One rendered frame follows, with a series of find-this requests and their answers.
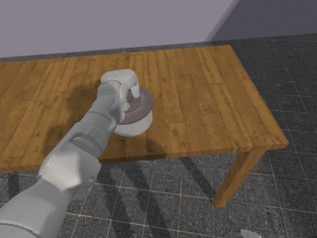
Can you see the pot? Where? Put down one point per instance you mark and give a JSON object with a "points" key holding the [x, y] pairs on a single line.
{"points": [[134, 129]]}

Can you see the left robot upper arm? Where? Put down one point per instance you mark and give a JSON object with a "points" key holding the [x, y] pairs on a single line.
{"points": [[39, 211]]}

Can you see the robot left hand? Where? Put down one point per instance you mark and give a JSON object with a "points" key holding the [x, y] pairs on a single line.
{"points": [[130, 79]]}

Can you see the lid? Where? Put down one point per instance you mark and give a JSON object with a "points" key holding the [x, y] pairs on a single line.
{"points": [[139, 108]]}

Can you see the knob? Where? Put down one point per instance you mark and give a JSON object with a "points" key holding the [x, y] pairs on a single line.
{"points": [[129, 97]]}

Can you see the robot left forearm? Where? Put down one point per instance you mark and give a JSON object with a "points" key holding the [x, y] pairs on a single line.
{"points": [[93, 131]]}

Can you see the table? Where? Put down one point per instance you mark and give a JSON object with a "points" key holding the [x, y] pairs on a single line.
{"points": [[204, 103]]}

